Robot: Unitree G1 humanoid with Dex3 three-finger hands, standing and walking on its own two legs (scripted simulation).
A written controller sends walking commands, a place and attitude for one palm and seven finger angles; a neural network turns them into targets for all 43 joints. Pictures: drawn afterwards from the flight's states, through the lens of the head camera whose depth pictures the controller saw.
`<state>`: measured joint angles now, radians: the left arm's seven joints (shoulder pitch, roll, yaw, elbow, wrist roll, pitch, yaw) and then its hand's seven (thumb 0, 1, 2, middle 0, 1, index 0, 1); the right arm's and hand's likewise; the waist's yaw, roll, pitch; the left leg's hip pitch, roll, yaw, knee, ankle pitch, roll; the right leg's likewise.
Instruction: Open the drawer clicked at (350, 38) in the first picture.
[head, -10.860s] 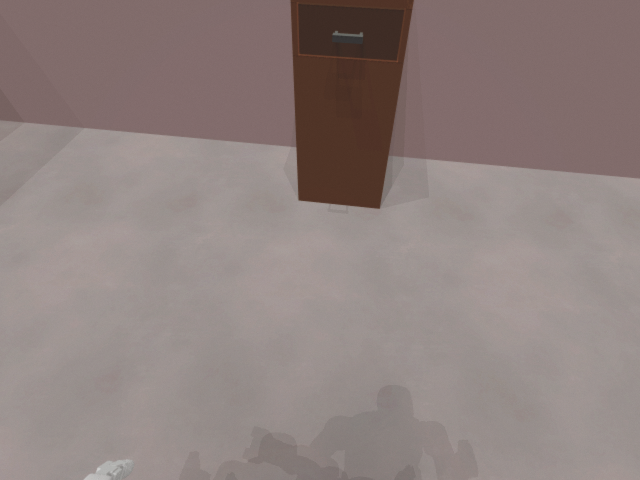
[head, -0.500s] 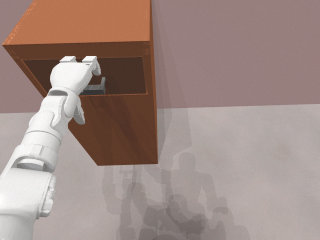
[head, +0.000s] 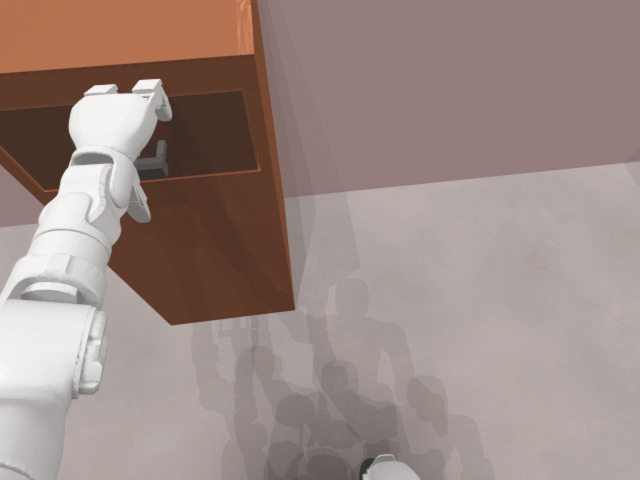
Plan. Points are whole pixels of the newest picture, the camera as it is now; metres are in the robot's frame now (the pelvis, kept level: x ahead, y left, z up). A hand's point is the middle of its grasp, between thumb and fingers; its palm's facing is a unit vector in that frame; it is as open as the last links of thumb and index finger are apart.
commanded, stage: move the hooked fingers above the handle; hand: left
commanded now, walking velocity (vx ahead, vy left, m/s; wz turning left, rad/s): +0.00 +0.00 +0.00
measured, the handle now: (131, 160) +0.56 +0.24 +0.03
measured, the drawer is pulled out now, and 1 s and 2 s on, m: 0.00 0.00 0.00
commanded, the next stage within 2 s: lower the fingers behind the handle in 0.90 s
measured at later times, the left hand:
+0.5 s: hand (113, 160) +0.51 +0.23 +0.08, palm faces -0.06 +0.01 -1.00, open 13.8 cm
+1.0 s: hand (113, 157) +0.51 +0.23 +0.08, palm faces -0.05 -0.02 -1.00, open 13.7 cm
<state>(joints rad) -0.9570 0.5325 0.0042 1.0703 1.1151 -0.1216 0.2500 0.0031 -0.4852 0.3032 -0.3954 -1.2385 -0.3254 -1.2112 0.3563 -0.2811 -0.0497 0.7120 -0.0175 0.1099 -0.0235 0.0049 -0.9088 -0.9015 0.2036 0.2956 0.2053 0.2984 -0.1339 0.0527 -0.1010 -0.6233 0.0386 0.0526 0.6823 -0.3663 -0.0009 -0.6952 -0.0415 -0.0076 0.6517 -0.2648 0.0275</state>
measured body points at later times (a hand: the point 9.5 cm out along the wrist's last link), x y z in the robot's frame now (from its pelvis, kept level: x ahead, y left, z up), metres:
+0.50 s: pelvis -0.01 +0.00 +0.00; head +0.10 -0.01 +0.43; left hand +0.51 +0.23 +0.13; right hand -0.03 -0.29 -0.12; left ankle -0.04 +0.12 -0.72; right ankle +0.02 -0.14 -0.72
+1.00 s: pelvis +0.00 +0.00 +0.00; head +0.10 -0.01 +0.44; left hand +0.51 +0.23 +0.14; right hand +0.01 -0.27 -0.13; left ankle -0.04 +0.12 -0.72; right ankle +0.02 -0.14 -0.72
